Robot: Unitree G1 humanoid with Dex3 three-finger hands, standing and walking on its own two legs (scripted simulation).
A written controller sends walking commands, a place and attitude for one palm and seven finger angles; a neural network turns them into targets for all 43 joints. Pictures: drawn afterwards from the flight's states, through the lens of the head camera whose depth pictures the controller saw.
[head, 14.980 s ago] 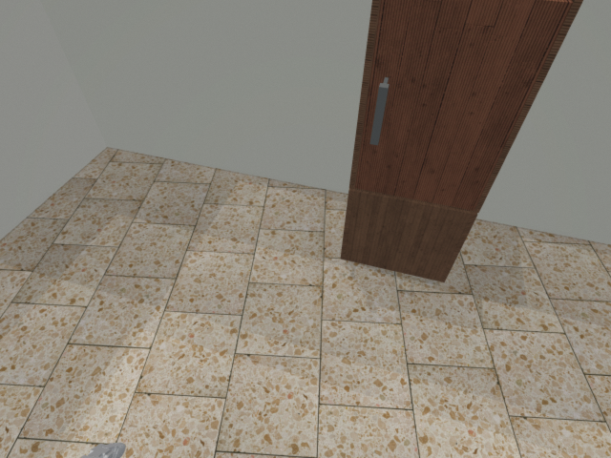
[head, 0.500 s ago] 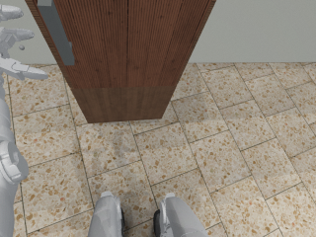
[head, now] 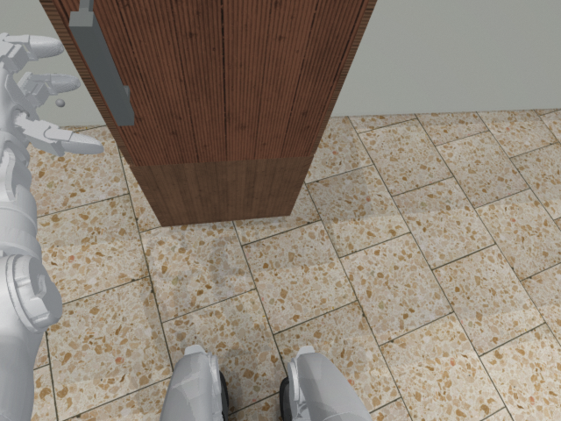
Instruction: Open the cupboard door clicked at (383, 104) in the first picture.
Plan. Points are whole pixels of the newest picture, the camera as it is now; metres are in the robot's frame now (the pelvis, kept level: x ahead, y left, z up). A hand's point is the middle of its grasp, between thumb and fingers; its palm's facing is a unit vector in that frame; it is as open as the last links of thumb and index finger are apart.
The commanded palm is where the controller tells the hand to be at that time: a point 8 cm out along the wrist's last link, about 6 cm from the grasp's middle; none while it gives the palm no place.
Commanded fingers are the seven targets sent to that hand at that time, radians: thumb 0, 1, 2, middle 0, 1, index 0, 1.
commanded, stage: slide the fingers in behind the handle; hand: left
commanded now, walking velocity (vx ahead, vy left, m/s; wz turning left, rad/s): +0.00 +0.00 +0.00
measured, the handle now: (108, 65) +0.58 +0.19 +0.07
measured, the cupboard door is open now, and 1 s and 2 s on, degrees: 0 0 0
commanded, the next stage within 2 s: close the thumb around the handle in 1.64 s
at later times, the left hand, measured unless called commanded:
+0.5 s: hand (80, 97) +0.53 +0.22 +0.07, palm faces +0.06 -1.00 -0.02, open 14.0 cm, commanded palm +0.51 +0.24 +0.06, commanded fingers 0.00 -0.50 0.30 -0.30 -1.20 -0.30 -1.20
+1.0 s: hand (113, 100) +0.53 +0.18 +0.06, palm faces +0.07 -1.00 -0.02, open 14.0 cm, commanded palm +0.51 +0.21 +0.06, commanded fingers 0.00 -0.50 0.30 -0.30 -1.20 -0.30 -1.20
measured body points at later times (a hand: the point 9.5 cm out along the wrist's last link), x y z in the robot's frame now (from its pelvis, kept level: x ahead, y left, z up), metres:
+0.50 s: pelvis +0.00 +0.00 +0.00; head +0.16 +0.03 +0.42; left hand +0.52 +0.27 +0.07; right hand +0.00 -0.27 -0.11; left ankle +0.05 +0.09 -0.63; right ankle +0.00 -0.12 -0.63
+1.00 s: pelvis +0.00 -0.01 +0.00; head +0.15 +0.02 +0.42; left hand +0.52 +0.23 +0.07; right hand +0.00 -0.28 -0.11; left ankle +0.05 +0.09 -0.63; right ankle +0.00 -0.12 -0.63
